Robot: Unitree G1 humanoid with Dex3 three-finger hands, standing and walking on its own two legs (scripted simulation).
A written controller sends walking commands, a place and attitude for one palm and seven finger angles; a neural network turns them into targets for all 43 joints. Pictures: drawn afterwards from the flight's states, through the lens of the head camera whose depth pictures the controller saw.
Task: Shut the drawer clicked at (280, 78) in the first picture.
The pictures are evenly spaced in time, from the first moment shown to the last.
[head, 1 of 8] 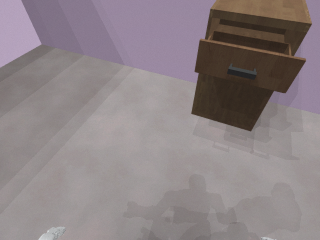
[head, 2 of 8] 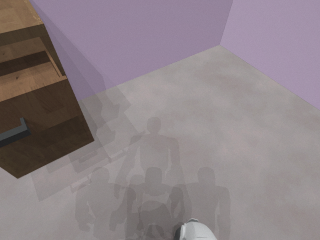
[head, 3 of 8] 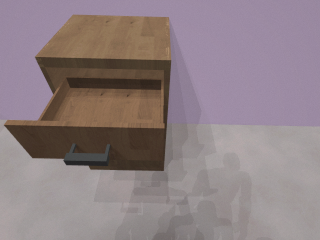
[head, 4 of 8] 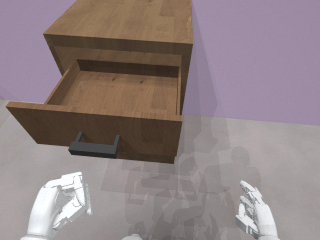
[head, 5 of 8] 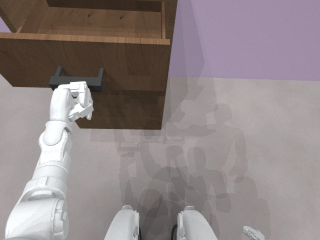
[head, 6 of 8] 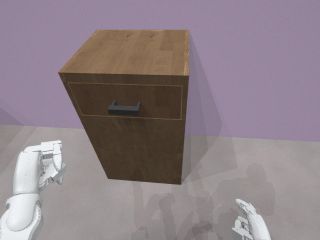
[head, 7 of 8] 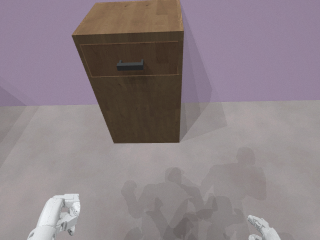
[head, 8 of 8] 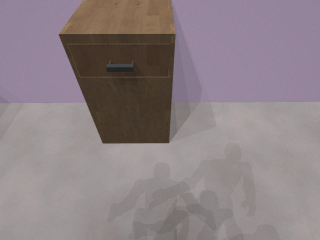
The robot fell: no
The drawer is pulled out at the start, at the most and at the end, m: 0.30 0.30 0.00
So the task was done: yes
